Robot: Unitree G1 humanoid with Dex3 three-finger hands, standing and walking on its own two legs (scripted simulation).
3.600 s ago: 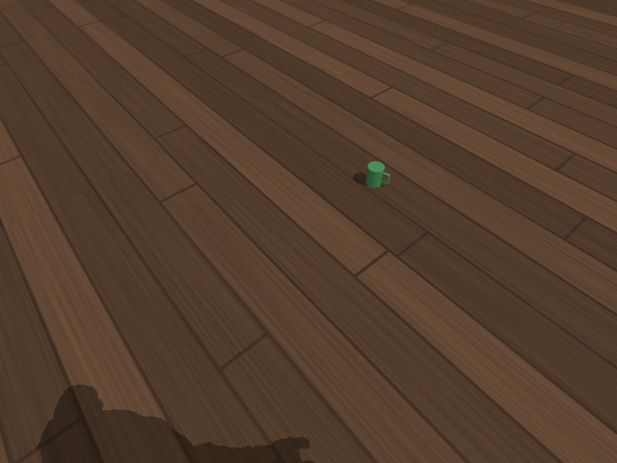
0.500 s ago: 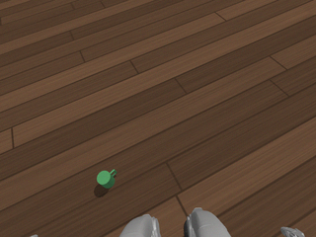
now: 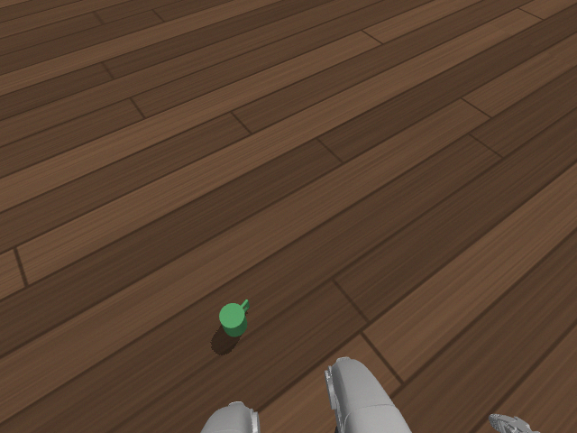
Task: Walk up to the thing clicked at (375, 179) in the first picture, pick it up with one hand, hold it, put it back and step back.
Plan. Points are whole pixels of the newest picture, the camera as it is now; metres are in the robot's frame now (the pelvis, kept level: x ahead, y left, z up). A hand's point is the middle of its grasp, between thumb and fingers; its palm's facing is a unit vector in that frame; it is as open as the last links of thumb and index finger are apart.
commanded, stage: walk up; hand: left
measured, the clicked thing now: (237, 316) +0.50 +0.15 -0.68
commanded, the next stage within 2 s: none
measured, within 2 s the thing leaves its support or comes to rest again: neither
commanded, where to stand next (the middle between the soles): +0.07 +0.04 m, yaw -16 degrees
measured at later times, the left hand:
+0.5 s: hand out of the picture +0.07 +0.38 -0.09, palm faces -0.19 -0.85 -0.50, open 7.4 cm
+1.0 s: hand out of the picture +0.15 +0.34 -0.13, palm faces -0.32 -0.88 -0.34, open 7.4 cm
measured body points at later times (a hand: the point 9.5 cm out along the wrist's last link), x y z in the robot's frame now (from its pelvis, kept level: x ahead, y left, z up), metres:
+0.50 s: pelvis -0.05 +0.10 +0.04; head -0.04 +0.08 +0.49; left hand +0.08 +0.42 -0.05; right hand -0.06 -0.23 -0.08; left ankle -0.01 +0.16 -0.63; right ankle -0.07 -0.01 -0.69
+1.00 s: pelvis -0.01 +0.09 +0.02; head +0.03 +0.10 +0.46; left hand +0.17 +0.38 -0.11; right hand -0.15 -0.24 -0.06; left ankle +0.01 +0.30 -0.69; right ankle +0.02 -0.09 -0.66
